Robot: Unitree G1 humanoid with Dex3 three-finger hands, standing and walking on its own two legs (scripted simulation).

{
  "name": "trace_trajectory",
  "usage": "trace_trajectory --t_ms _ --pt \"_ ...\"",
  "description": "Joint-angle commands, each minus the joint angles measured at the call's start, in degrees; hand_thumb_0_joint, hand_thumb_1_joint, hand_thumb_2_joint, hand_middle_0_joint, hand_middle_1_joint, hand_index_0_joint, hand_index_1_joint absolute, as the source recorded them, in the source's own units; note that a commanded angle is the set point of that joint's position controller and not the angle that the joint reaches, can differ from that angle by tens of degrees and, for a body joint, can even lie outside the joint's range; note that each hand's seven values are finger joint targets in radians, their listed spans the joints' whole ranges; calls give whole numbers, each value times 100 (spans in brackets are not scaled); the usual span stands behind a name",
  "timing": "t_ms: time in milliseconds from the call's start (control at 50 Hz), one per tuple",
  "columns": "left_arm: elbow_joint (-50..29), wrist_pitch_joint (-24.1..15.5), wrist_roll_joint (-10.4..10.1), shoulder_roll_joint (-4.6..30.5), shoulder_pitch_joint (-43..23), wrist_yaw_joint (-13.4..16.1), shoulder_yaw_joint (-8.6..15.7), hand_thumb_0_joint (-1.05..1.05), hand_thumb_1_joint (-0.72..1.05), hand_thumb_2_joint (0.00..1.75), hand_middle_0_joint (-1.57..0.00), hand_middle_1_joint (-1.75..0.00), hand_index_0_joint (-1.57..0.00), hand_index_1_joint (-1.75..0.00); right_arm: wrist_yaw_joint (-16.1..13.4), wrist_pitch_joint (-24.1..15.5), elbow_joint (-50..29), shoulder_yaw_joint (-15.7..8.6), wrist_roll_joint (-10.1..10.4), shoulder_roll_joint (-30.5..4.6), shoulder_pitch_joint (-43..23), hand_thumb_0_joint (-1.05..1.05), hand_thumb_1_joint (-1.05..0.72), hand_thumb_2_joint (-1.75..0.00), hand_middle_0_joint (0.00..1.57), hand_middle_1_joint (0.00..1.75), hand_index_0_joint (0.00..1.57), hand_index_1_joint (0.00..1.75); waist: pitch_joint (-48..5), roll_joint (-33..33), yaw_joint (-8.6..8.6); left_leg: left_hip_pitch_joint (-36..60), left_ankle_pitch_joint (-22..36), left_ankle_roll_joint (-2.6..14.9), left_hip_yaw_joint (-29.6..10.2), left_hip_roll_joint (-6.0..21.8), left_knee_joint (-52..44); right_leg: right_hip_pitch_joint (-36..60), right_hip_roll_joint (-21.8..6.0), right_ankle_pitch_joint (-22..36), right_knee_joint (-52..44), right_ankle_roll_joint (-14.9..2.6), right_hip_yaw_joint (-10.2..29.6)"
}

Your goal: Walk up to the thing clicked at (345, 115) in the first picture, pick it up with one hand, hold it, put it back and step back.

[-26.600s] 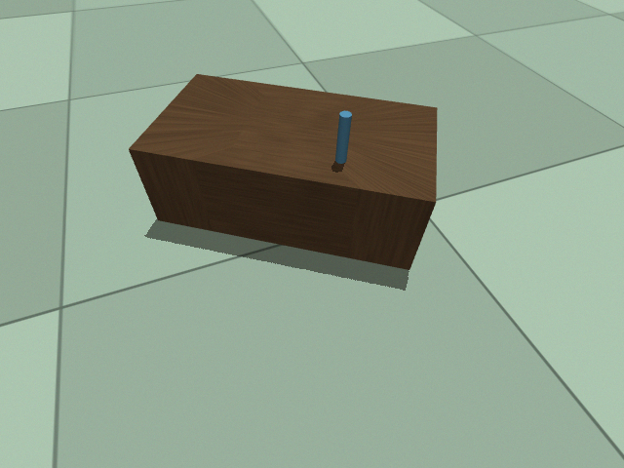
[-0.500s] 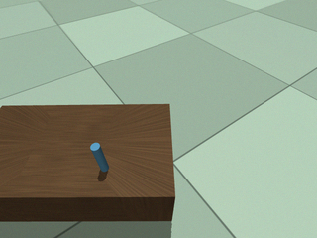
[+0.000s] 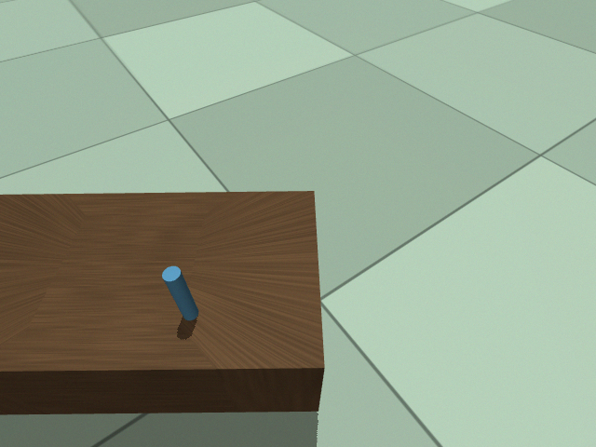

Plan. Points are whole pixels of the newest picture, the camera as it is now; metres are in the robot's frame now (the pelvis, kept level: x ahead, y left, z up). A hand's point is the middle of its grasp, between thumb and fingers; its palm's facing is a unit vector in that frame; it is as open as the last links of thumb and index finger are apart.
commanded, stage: stand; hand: left
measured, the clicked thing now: (181, 295) +0.50 +0.28 -0.30
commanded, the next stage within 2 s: step back in 1.92 s
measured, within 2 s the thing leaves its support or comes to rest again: neither
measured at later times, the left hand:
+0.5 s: hand out of the picture +0.08 +0.25 -0.15, palm faces -0.03 -0.93 -0.36, open 7.4 cm
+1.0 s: hand out of the picture +0.08 +0.25 -0.15, palm faces -0.04 -0.93 -0.35, open 7.4 cm
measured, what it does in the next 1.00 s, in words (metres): stands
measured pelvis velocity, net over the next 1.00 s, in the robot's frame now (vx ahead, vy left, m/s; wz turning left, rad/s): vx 0.01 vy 0.00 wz -0.01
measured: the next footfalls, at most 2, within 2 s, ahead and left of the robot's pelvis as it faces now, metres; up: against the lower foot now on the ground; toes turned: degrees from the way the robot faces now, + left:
none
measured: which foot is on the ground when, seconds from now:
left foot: down 0.00-1.00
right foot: down 0.00-1.00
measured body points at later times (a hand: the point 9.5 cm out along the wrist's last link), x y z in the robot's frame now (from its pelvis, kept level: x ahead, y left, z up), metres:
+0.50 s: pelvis +0.01 +0.00 +0.00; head +0.02 -0.01 +0.45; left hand +0.09 +0.30 -0.13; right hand +0.07 -0.30 -0.14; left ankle -0.02 +0.15 -0.75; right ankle +0.02 -0.12 -0.75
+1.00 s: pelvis +0.01 +0.00 +0.00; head +0.02 -0.01 +0.45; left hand +0.09 +0.30 -0.13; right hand +0.07 -0.30 -0.14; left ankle -0.02 +0.15 -0.75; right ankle +0.02 -0.12 -0.75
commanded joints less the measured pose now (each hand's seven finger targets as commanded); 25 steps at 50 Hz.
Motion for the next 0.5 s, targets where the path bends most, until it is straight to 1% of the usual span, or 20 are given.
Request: trace_trajectory --t_ms 0,20,40,80,120,140,200,220,240,260,300,340,380,400,420,440,460,480 --pt "-292 -115 -27 1275 -221 79 269 0 90 90 -20 -30 -20 -30 -95 -106 -321 -225 9 -1142 -121 0 -90 -90 20 30 20 30 -266 -141 20 -343 667 228 -333 499 -273 300 -595 746 -318 -140 525" --pt "-313 -109 -28 1292 -249 75 275 0 90 90 -20 -30 -20 -30 -89 -109 -329 -220 7 -1128 -99 0 -90 -90 20 30 20 30 -264 -130 1 -352 654 218 -322 498 -313 274 -589 701 -304 -147 513" --pt "-306 -109 -34 1279 -226 71 275 0 90 90 -20 -30 -20 -30 -85 -106 -320 -218 14 -1146 -134 0 -90 -90 20 30 20 30 -164 -93 38 -414 527 227 -336 492 -311 252 -580 517 -364 -134 536" --pt "-327 -118 -26 1268 -236 61 272 0 90 90 -20 -30 -20 -30 -78 -114 -338 -223 7 -1137 -145 0 -90 -90 20 30 20 30 -256 -142 30 -342 643 221 -330 509 -286 272 -588 553 -341 -145 542" --pt "-327 -125 -19 1281 -250 62 279 0 90 90 -20 -30 -20 -30 -77 -105 -332 -226 4 -1137 -168 0 -90 -90 20 30 20 30 -211 -130 38 -420 519 234 -331 504 -288 273 -584 458 -367 -135 547" --pt "-347 -130 -13 1291 -261 66 285 0 90 90 -20 -30 -20 -30 -75 -108 -358 -234 5 -1147 -170 0 -90 -90 20 30 20 30 -327 -123 20 -353 591 248 -309 508 -258 350 -609 634 -362 -148 562" --pt "-374 -124 -26 1268 -279 56 284 0 90 90 -20 -30 -20 -30 -88 -136 -359 -231 9 -1192 -169 0 -90 -90 20 30 20 30 -384 10 14 -253 865 220 -308 533 -279 326 -603 956 -253 -160 540" --pt "-382 -122 -34 1313 -302 61 297 0 90 90 -20 -30 -20 -30 -93 -146 -365 -235 8 -1182 -196 0 -90 -90 20 30 20 30 -477 -15 10 -179 1023 211 -314 553 -262 387 -608 1111 -197 -178 520" --pt "-365 -127 -38 1244 -259 54 276 0 90 90 -20 -30 -20 -30 -88 -146 -349 -222 16 -1188 -217 0 -90 -90 20 30 20 30 -373 19 39 -223 988 222 -341 559 -265 326 -584 1037 -228 -147 503" --pt "-366 -123 -41 1280 -286 57 284 0 90 90 -20 -30 -20 -30 -85 -145 -349 -216 14 -1134 -171 0 -90 -90 20 30 20 30 -451 -101 15 -202 1066 221 -316 568 -274 422 -604 1097 -183 -166 496" --pt "-353 -130 -33 1263 -229 56 269 0 90 90 -20 -30 -20 -30 -84 -136 -342 -225 15 -1161 -212 0 -90 -90 20 30 20 30 -422 -132 41 -206 980 230 -315 554 -241 402 -603 1096 -240 -146 496" --pt "-350 -122 -29 1291 -272 61 285 0 90 90 -20 -30 -20 -30 -86 -125 -340 -222 19 -1159 -197 0 -90 -90 20 30 20 30 -358 -154 15 -240 800 231 -294 536 -277 358 -603 964 -283 -148 526" --pt "-354 -116 -33 1297 -271 61 288 0 90 90 -20 -30 -20 -30 -83 -122 -340 -224 19 -1134 -214 0 -90 -90 20 30 20 30 -341 -214 13 -230 778 215 -298 522 -297 317 -583 857 -304 -153 511" --pt "-374 -125 -42 1285 -306 57 289 0 90 90 -20 -30 -20 -30 -86 -132 -338 -230 4 -1192 -184 0 -90 -90 20 30 20 30 -379 -113 2 -217 835 218 -283 542 -289 358 -607 955 -265 -162 544" --pt "-371 -120 -46 1283 -283 53 286 0 90 90 -20 -30 -20 -30 -78 -128 -328 -218 8 -1148 -193 0 -90 -90 20 30 20 30 -342 -111 29 -289 828 208 -288 535 -304 359 -593 898 -270 -165 522" --pt "-369 -121 -48 1285 -262 49 291 0 90 90 -20 -30 -20 -30 -84 -134 -325 -235 12 -1217 -206 0 -90 -90 20 30 20 30 -385 -16 26 -223 842 222 -281 543 -272 373 -607 956 -268 -161 552" --pt "-368 -123 -36 1308 -263 52 293 0 90 90 -20 -30 -20 -30 -82 -139 -332 -231 11 -1168 -227 0 -90 -90 20 30 20 30 -418 -84 26 -208 959 208 -288 552 -274 411 -604 1049 -228 -176 518" --pt "-372 -126 -36 1285 -247 47 288 0 90 90 -20 -30 -20 -30 -82 -139 -327 -223 13 -1156 -210 0 -90 -90 20 30 20 30 -366 -119 31 -209 921 197 -287 547 -278 317 -595 1016 -254 -167 530"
